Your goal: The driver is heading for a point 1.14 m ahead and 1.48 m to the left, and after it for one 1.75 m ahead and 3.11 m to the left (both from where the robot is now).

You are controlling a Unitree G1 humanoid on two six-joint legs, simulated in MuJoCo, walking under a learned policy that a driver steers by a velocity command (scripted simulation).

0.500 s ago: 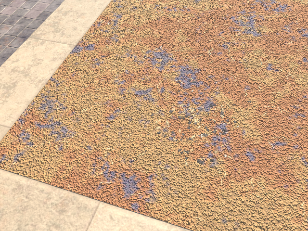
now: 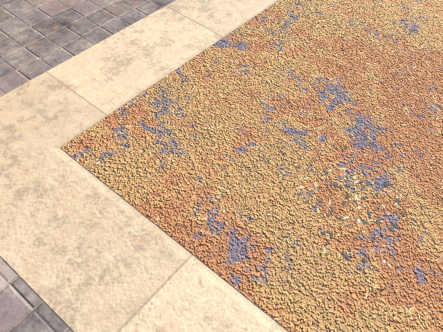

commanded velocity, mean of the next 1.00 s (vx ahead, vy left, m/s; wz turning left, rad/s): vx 0.00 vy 0.00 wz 0.38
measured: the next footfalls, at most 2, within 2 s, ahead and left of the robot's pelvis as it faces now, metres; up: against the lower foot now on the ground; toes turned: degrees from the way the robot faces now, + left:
right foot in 0.44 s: +0.08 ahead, -0.10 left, +0.00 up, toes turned +20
left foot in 0.80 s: -0.02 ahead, +0.09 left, +0.00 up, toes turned +15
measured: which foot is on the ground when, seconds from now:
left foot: down 0.00-0.44, up 0.46-0.78, down 0.80-1.00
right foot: up 0.00-0.42, down 0.44-1.00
